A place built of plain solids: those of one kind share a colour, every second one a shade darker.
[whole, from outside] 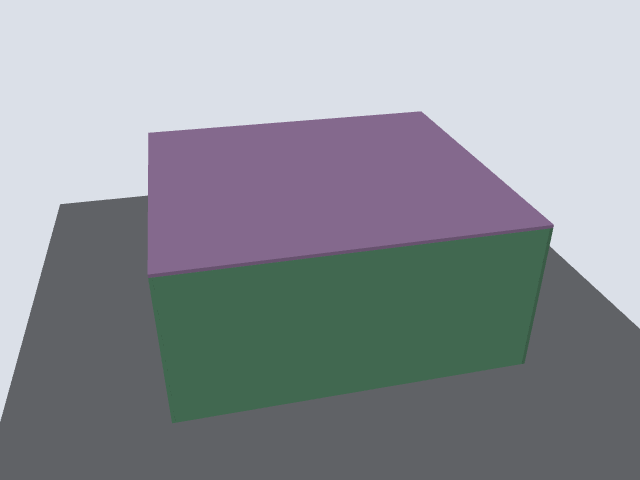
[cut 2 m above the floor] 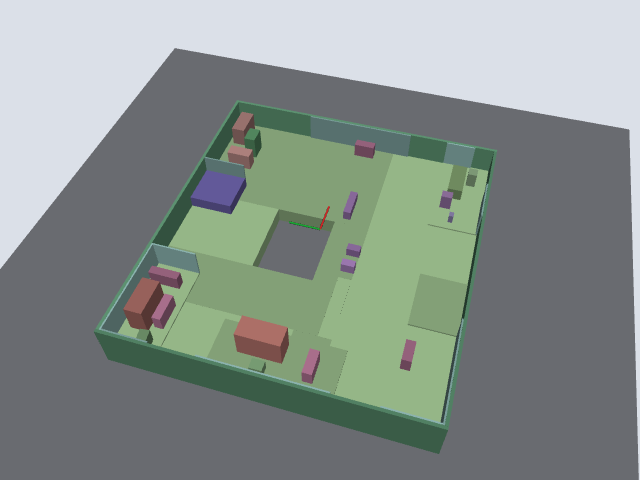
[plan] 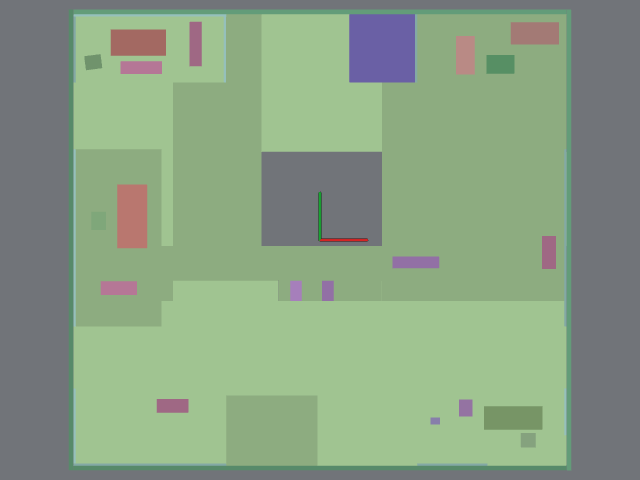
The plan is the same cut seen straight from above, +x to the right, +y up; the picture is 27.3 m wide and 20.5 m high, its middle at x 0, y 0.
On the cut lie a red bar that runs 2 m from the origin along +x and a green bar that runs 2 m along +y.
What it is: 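A part of a trade-fair hall in the days of build-up; stands in every state, service ducts in the floor, freight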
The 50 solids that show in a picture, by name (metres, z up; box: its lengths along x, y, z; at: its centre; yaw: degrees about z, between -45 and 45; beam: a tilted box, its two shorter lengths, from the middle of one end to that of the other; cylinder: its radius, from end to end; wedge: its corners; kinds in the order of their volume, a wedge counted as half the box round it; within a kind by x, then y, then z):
{
 "floor_1": {"box": [3.76, 7.58, 0.11], "at": [-8.65, 0.09, 1.18]},
 "floor_2": {"box": [4.25, 0.86, 1.17], "at": [-8.4, -2.17, 0.54]},
 "floor_3": {"box": [4.25, 19.28, 1.17], "at": [-8.4, 0.0, 0.54]},
 "floor_4": {"box": [6.52, 2.92, 0.11], "at": [-7.27, 8.18, 1.18]},
 "floor_5": {"box": [8.03, 4.02, 1.17], "at": [-6.51, 1.76, 0.54]},
 "floor_6": {"box": [3.78, 11.38, 1.17], "at": [-4.39, 3.95, 0.54]},
 "floor_7": {"box": [4.5, 0.86, 1.17], "at": [-4.03, -2.17, 0.54]},
 "floor_8": {"box": [0.72, 1.49, 1.17], "at": [-2.14, -1.0, 0.54]},
 "floor_9": {"box": [3.9, 3.0, 0.11], "at": [-2.06, -8.14, 1.18]},
 "floor_10": {"box": [21.07, 7.03, 1.17], "at": [0.0, -6.12, 0.54]},
 "floor_11": {"box": [21.07, 5.87, 1.17], "at": [0.0, 6.71, 0.54]},
 "floor_12": {"box": [4.42, 9.39, 1.17], "at": [0.43, -4.95, 0.54]},
 "floor_13": {"box": [7.89, 19.28, 1.17], "at": [6.59, 0.0, 0.54]},
 "floor_14": {"box": [7.89, 4.02, 1.17], "at": [6.59, 1.76, 0.54]},
 "floor_15": {"box": [6.38, 3.3, 0.11], "at": [7.34, -7.99, 1.18]},
 "wall_1": {"box": [0.2, 19.68, 9.66], "at": [-10.63, 0.0, 4.78]},
 "wall_2": {"box": [21.07, 0.2, 9.66], "at": [0.0, -9.74, 4.78]},
 "wall_3": {"box": [21.07, 0.2, 9.66], "at": [0.0, 9.74, 4.78]},
 "wall_4": {"box": [0.2, 19.68, 9.66], "at": [10.63, 0.0, 4.78]},
 "roof_1": {"box": [21.47, 19.68, 0.2], "at": [0.0, 0.0, 9.71]},
 "cabin_1": {"box": [1.29, 2.72, 2.5], "at": [-8.02, 1.01, 2.48]},
 "cabin_2": {"box": [2.37, 1.13, 2.5], "at": [-7.76, 8.43, 2.48]},
 "panelwall_1": {"box": [0.1, 3.2, 2.5], "at": [-10.48, -7.94, 2.37]},
 "panelwall_2": {"box": [0.1, 7.58, 2.5], "at": [-10.48, 0.09, 2.48]},
 "panelwall_3": {"box": [0.1, 2.82, 2.5], "at": [-10.48, 8.13, 2.48]},
 "panelwall_4": {"box": [6.52, 0.1, 2.5], "at": [-7.27, -9.59, 2.37]},
 "panelwall_5": {"box": [6.52, 0.1, 2.5], "at": [-7.27, 9.59, 2.48]},
 "panelwall_6": {"box": [0.1, 2.82, 2.5], "at": [-4.06, 8.13, 2.48]},
 "panelwall_7": {"box": [0.1, 2.92, 2.5], "at": [4.11, 8.18, 3.18]},
 "panelwall_8": {"box": [3.0, 0.1, 2.5], "at": [5.66, -9.59, 2.48]},
 "panelwall_9": {"box": [0.1, 2.0, 2.5], "at": [10.48, -7.34, 2.48]},
 "panelwall_10": {"box": [0.1, 7.58, 2.5], "at": [10.48, 0.09, 2.37]},
 "stage_1": {"box": [2.91, 2.92, 0.81], "at": [2.7, 8.18, 1.53]},
 "counter_1": {"box": [1.56, 0.59, 1.03], "at": [-8.59, -2.06, 1.74], "yaw": 0.2},
 "counter_2": {"box": [1.77, 0.55, 1.02], "at": [-7.63, 7.37, 1.74]},
 "counter_3": {"box": [1.36, 0.59, 1.03], "at": [-6.29, -7.08, 1.64]},
 "counter_4": {"box": [0.54, 1.91, 1.0], "at": [-5.31, 8.37, 1.73]},
 "counter_5": {"box": [0.6, 1.41, 1.02], "at": [9.78, -0.53, 1.63]},
 "crate_1": {"box": [0.8, 1.64, 1.23], "at": [6.2, 7.89, 1.74]},
 "crate_2": {"box": [2.05, 0.95, 1.42], "at": [9.18, 8.82, 1.83]},
 "panel_stack_1": {"box": [2.5, 1.0, 0.86], "at": [8.26, -7.6, 1.66]},
 "pallet_load_1": {"box": [1.2, 0.8, 1.67], "at": [7.71, 7.5, 1.96]},
 "cover_stack_1": {"box": [0.5, 0.86, 0.69], "at": [-1.02, -2.17, 1.47]},
 "cover_stack_2": {"box": [0.5, 0.86, 0.62], "at": [0.33, -2.17, 1.43]},
 "cover_stack_3": {"box": [2.0, 0.5, 0.69], "at": [4.09, -0.95, 1.47]},
 "plinth_1": {"box": [0.71, 0.61, 0.99], "at": [-9.68, 7.59, 1.72], "yaw": 7.3},
 "plinth_2": {"box": [0.64, 0.78, 0.7], "at": [-9.46, 0.81, 1.58]},
 "bin_small_1": {"box": [0.58, 0.73, 1.07], "at": [6.22, -7.17, 1.76]},
 "case_1": {"box": [0.65, 0.62, 1.1], "at": [8.89, -8.55, 1.78]},
 "toolbox_1": {"box": [0.4, 0.31, 0.63], "at": [4.92, -7.73, 1.54]}
}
